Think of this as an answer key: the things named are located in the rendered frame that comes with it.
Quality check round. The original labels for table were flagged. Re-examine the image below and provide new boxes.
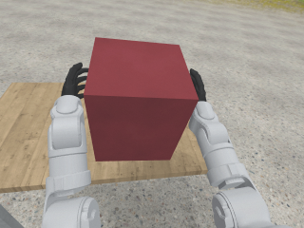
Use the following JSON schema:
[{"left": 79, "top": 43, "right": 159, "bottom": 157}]
[{"left": 0, "top": 82, "right": 208, "bottom": 228}]

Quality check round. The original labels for robot left hand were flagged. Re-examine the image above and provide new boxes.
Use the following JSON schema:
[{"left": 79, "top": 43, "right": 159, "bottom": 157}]
[{"left": 61, "top": 62, "right": 89, "bottom": 100}]

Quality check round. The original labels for robot right forearm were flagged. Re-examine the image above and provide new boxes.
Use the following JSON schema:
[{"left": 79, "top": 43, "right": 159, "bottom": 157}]
[{"left": 188, "top": 101, "right": 271, "bottom": 220}]

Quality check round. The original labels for robot left upper arm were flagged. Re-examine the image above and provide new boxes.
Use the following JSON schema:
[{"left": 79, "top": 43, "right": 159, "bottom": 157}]
[{"left": 42, "top": 196, "right": 102, "bottom": 228}]

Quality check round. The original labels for carton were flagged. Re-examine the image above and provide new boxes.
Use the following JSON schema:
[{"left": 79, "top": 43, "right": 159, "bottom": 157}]
[{"left": 84, "top": 37, "right": 199, "bottom": 162}]

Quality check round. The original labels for robot left forearm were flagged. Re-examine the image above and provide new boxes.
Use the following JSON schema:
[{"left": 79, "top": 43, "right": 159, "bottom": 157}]
[{"left": 41, "top": 95, "right": 91, "bottom": 228}]

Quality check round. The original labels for robot right hand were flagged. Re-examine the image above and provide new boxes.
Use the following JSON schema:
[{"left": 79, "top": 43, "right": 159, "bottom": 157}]
[{"left": 189, "top": 68, "right": 207, "bottom": 102}]

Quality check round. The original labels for robot right upper arm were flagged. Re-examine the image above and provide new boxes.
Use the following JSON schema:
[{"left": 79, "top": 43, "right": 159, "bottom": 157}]
[{"left": 212, "top": 186, "right": 294, "bottom": 228}]

